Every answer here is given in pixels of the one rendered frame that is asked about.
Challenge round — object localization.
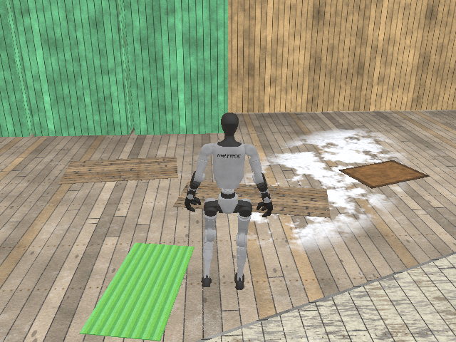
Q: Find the robot left shin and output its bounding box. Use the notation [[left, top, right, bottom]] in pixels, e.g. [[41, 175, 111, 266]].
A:
[[203, 229, 214, 278]]

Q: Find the robot left upper arm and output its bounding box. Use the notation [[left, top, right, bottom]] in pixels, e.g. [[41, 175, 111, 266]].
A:
[[194, 143, 214, 182]]

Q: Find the robot left forearm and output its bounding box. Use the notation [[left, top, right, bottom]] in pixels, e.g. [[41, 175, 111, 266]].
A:
[[186, 171, 201, 200]]

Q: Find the robot torso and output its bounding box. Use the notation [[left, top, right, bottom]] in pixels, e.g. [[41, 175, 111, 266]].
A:
[[212, 140, 246, 214]]

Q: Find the robot right upper arm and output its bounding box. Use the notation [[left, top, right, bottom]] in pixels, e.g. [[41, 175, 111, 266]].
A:
[[244, 144, 264, 184]]

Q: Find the right robot hand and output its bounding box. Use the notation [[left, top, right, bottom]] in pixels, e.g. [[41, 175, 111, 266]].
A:
[[256, 201, 273, 217]]

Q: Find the robot right forearm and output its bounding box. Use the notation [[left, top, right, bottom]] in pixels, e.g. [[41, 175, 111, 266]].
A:
[[256, 173, 271, 203]]

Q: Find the left robot hand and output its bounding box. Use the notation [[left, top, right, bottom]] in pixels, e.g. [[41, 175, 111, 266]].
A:
[[185, 197, 201, 212]]

